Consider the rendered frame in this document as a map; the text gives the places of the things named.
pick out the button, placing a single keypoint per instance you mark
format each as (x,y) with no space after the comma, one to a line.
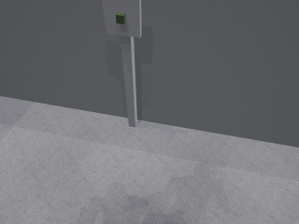
(120,18)

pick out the panel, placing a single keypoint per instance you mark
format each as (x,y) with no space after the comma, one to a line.
(132,28)

